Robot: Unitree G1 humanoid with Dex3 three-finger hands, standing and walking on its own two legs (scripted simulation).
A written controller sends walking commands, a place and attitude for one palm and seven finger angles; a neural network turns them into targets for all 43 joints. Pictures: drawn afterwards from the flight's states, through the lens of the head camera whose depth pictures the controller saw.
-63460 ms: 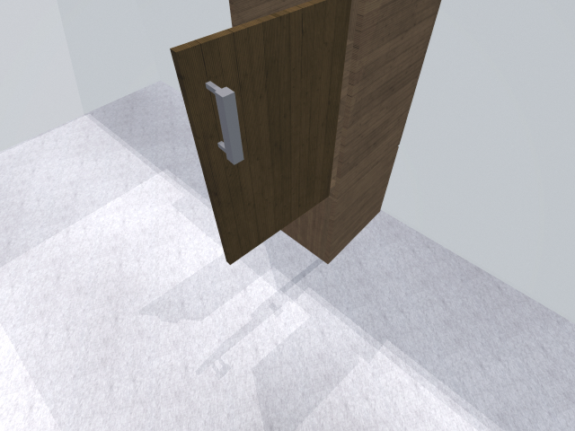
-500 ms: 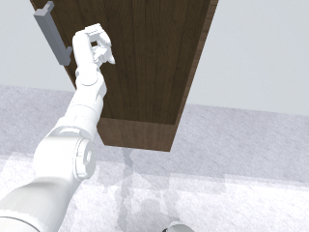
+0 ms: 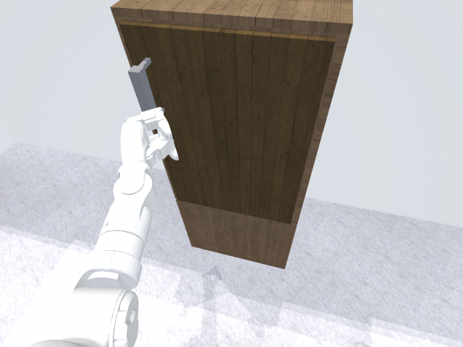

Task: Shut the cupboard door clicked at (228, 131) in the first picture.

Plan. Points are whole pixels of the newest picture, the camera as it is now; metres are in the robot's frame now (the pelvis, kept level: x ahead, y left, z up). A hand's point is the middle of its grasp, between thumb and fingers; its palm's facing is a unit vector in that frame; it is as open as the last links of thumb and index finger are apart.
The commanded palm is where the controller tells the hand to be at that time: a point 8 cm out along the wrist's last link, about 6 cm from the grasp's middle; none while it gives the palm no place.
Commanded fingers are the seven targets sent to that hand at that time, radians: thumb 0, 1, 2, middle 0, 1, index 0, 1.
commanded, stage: draw the hand back to the body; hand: left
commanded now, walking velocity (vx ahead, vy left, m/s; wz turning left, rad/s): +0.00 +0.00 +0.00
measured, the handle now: (150, 94) +0.60 +0.18 +0.13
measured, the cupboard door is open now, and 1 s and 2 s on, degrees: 0 0 0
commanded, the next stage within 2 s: step back with the hand held close in 1.28 s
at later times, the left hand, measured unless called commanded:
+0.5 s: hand (85, 219) +0.27 +0.20 +0.16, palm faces +0.20 -0.95 -0.23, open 3.4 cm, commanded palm +0.23 +0.25 +0.17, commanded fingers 0.00 0.90 0.90 -0.72 -0.87 -0.72 -0.87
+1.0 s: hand out of the picture +0.16 +0.31 +0.17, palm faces +0.51 -0.76 -0.40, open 6.8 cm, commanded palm +0.12 +0.34 +0.19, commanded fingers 0.00 0.90 0.90 -0.20 -0.30 -0.20 -0.30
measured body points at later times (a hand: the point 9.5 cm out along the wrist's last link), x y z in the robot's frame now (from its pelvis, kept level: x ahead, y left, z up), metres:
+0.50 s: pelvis -0.02 +0.01 +0.02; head -0.04 -0.01 +0.47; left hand +0.25 +0.25 +0.17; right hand +0.17 -0.20 -0.07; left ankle -0.02 +0.12 -0.73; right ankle -0.02 -0.08 -0.73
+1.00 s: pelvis -0.01 +0.03 +0.02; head -0.03 +0.00 +0.47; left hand +0.13 +0.35 +0.20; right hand +0.19 -0.18 -0.07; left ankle -0.02 +0.12 -0.73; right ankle -0.02 -0.08 -0.73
